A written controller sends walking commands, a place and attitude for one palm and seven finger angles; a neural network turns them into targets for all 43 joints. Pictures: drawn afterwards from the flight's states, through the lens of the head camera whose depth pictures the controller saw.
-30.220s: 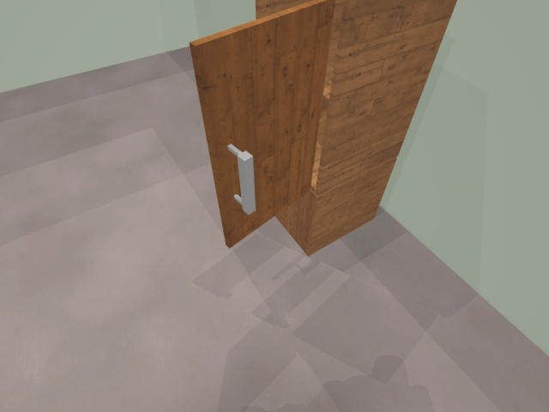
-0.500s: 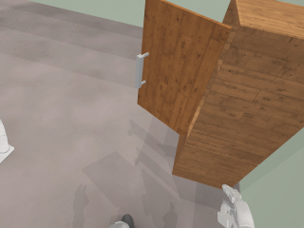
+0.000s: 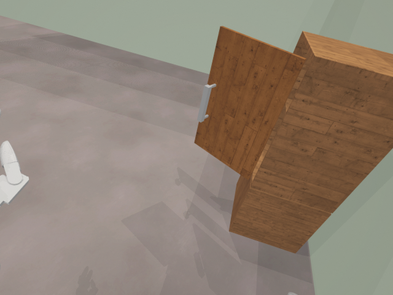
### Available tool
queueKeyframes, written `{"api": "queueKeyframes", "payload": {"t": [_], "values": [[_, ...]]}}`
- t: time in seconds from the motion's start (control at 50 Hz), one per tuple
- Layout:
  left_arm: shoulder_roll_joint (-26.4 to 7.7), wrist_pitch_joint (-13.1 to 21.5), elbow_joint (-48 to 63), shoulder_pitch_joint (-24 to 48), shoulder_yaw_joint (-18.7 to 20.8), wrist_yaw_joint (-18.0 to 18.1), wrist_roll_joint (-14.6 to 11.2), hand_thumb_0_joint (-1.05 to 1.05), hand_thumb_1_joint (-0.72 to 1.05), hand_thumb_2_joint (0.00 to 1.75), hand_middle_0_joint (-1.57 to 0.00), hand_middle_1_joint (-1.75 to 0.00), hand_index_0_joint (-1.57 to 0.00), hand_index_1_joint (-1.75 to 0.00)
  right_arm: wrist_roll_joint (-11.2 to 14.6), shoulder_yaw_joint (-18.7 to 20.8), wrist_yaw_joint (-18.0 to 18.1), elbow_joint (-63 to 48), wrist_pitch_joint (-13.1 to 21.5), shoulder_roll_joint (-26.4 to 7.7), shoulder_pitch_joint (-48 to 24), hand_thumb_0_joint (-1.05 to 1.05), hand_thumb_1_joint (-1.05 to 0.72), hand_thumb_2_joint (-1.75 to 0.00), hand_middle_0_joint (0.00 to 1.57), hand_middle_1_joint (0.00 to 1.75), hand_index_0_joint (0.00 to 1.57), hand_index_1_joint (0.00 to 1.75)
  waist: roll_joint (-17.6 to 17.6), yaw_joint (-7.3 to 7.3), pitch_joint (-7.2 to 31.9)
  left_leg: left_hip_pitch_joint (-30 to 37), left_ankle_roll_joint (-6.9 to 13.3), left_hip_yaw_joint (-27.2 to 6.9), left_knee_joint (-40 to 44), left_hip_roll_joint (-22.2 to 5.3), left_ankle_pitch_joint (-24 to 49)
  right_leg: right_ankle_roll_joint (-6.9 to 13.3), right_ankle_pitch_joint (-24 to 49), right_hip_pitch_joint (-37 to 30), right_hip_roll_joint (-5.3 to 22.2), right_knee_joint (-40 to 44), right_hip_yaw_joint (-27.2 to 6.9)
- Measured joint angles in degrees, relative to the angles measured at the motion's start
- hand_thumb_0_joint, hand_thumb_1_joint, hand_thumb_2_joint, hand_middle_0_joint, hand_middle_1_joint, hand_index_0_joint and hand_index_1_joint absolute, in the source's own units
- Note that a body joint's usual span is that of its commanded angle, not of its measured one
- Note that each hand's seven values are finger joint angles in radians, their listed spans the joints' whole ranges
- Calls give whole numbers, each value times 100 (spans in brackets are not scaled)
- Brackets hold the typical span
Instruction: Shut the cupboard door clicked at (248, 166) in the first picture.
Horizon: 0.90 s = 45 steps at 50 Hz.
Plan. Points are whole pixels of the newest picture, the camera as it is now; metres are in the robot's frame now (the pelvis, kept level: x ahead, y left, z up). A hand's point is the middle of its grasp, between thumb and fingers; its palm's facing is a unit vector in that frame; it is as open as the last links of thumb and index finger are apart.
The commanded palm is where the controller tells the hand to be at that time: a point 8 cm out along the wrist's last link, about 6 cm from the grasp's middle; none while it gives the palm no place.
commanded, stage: stop stepping back and stand still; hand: left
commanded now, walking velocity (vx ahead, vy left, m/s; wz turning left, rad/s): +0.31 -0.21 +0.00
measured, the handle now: (207, 102) +0.95 +0.06 -0.05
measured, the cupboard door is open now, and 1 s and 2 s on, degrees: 64 64 64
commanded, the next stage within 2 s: let the arm hang, fingers relaxed in 0.76 s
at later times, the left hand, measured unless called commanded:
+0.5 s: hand out of the picture +0.11 +0.35 +0.20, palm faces +0.49 -0.81 -0.32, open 7.4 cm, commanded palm +0.05 +0.38 +0.20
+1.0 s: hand (19, 267) +0.14 +0.34 -0.02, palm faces +0.12 -0.90 -0.42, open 7.4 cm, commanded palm none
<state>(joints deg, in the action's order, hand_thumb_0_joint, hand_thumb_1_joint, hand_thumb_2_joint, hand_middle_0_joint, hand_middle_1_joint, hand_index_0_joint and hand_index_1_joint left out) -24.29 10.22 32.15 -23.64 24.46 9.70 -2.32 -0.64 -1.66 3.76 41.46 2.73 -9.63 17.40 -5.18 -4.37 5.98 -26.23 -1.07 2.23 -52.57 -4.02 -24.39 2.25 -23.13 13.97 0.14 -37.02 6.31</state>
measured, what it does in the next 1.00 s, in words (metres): steps to the left: left foot, then right foot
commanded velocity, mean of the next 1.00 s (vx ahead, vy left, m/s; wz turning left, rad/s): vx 0.10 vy -0.12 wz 0.00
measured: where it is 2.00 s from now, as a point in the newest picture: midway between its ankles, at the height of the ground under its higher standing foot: outside the picture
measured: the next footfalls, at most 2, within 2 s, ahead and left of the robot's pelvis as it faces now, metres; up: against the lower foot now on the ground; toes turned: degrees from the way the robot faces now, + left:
left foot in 0.02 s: +0.08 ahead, +0.12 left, +0.00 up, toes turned +4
right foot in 0.36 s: -0.06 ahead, -0.01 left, +0.00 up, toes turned -9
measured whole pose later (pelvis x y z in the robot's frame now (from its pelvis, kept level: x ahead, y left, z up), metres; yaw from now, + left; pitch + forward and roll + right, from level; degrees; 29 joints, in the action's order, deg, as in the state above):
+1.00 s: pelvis -0.07 +0.11 +0.00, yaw -3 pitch +1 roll +0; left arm -16.1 -1.7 -13.4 -16.7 8.5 2.5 1.2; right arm -1.0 0.0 -0.1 44.6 0.8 -16.0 11.1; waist 3.9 0.1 1.4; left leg -22.2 0.2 4.1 -41.1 -2.2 -20.0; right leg -0.2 -23.9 18.5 3.3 -41.7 5.5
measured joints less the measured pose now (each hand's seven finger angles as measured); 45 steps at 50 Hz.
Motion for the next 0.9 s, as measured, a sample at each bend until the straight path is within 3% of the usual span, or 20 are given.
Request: {"api": "queueKeyframes", "payload": {"t": [0.02,0.06,0.1,0.14,0.2,0.28,0.32,0.34,0.36,0.38,0.42,0.48,0.56,0.58,0.62,0.66,0.78,0.86,0.9], "values": [[167,-76,-199,261,-69,74,27,1,88,89,-21,-30,-21,-30,5,-19,43,-71,40,-102,63,1,-90,-90,20,30,21,30,111,42,66,438,79,-125,749,-76,-285,-23,-179,144,4,-118,29],[333,-197,-549,754,-74,177,55,1,89,90,-21,-30,-21,-30,39,-2,97,-145,124,-159,-123,1,-90,-90,20,30,21,30,166,237,-199,387,231,-105,1030,29,415,-84,-570,569,-1,-915,-222],[259,-295,-667,763,10,102,26,1,89,90,-20,-30,-20,-30,43,-11,12,-222,205,-43,-321,1,-91,-90,20,30,21,30,163,423,-459,430,310,19,1206,63,858,-119,-487,1035,-196,-2153,-485],[82,-358,-456,374,14,-31,-6,2,89,90,-20,-30,-20,-30,36,-45,-131,-340,229,129,-355,1,-91,-90,20,30,21,30,144,586,-551,595,235,119,1707,35,1108,-115,-178,1299,-373,-2842,-466],[-98,-336,121,-516,-144,-146,-20,2,89,90,-20,-30,-20,-30,17,-100,-230,-522,136,296,-229,1,-91,-90,20,30,21,30,183,629,-496,901,66,311,2644,-62,1185,-95,156,1198,-523,-2547,-135],[-461,-327,456,-1176,-235,-210,-81,2,89,89,-21,-30,-21,-30,-42,-34,-103,-662,-16,302,-56,1,-90,-90,20,30,21,30,465,538,-369,1145,-325,434,3675,-148,1347,14,-305,242,-710,-828,476],[-776,-398,405,-1216,-70,-193,-142,2,89,89,-21,-30,-21,-30,11,37,-53,-728,-18,242,-42,1,-90,-90,20,30,21,30,503,511,-340,837,-490,529,3326,-71,1089,217,-477,-490,-711,372,683],[-1002,-430,402,-1211,110,-158,-151,2,89,89,-21,-30,-21,-30,70,43,-55,-775,-12,220,-68,1,-90,-90,20,30,21,30,291,451,-311,402,-459,676,2556,97,699,476,-421,-745,-532,864,491],[-1178,-422,400,-1162,321,-113,-151,1,89,89,-21,-30,-21,-30,104,36,-66,-840,-8,158,-129,1,-90,-90,20,30,21,30,25,322,-287,-145,-361,722,1458,279,362,744,-337,-856,-254,1258,79],[-1077,-364,298,-957,362,-95,-138,1,89,89,-21,-30,-21,-30,96,56,-80,-744,-9,3,-294,1,-90,-90,20,30,21,30,152,178,-381,-539,-276,508,452,154,177,659,178,-677,-232,1110,-6],[-761,-255,-12,-523,287,-7,-106,1,88,89,-21,-30,-21,-30,75,102,-106,-423,-95,-153,-488,1,-90,-90,20,30,21,30,364,140,-522,-682,-160,93,-350,-73,81,337,190,-542,-275,524,-14],[-165,-298,-350,-140,43,109,-71,1,88,89,-21,-30,-21,-30,122,137,-30,-236,-210,-196,-314,1,-91,-90,20,30,21,30,298,249,-367,-370,-59,45,-218,-274,181,171,-102,-650,-99,324,27],[317,-305,-227,-129,-236,163,-52,1,89,90,-21,-30,-21,-30,113,142,146,-338,-130,-333,-59,1,-91,-90,20,30,21,30,246,487,-296,532,9,232,1276,-332,510,-11,-444,-576,186,-145,138],[299,-274,-140,-164,-216,162,-67,2,89,90,-21,-30,-21,-30,115,161,180,-369,-92,-324,-107,1,-91,-90,20,30,21,30,208,525,-385,509,-18,270,1294,-288,930,-28,-564,-432,244,-457,45],[112,-165,-106,-262,-48,114,-95,2,89,90,-21,-30,-20,-30,83,162,196,-361,-26,-158,-281,1,-91,-90,20,30,20,30,82,575,-595,487,-47,397,1136,-251,926,-83,-811,-38,183,-1201,-311],[-125,-113,-123,-338,130,36,-85,2,89,90,-21,-30,-20,-30,37,122,131,-387,59,41,-351,1,-91,-90,20,30,20,30,59,644,-731,539,-52,412,1313,-262,919,-126,-665,290,75,-1524,-406],[-482,35,180,-917,503,-6,-64,2,89,89,-21,-30,-21,-30,63,-55,-153,-680,162,229,-201,1,-91,-90,20,30,21,30,355,589,-816,496,-121,382,1582,-425,987,-131,315,116,-3,234,-55],[-201,40,-6,-1052,236,29,-33,1,89,89,-21,-30,-21,-30,103,-3,-162,-451,84,23,-221,1,-90,-90,20,30,21,30,617,484,-721,425,-47,98,1159,-189,495,-55,352,96,-30,183,-73],[-5,-32,-864,-640,-260,-202,237,1,89,90,-21,-30,-21,-30,59,146,-339,-168,192,-191,-227,1,-90,-90,20,30,21,30,776,455,-539,378,-15,88,1125,-49,1042,-110,231,182,56,55,-18]]}}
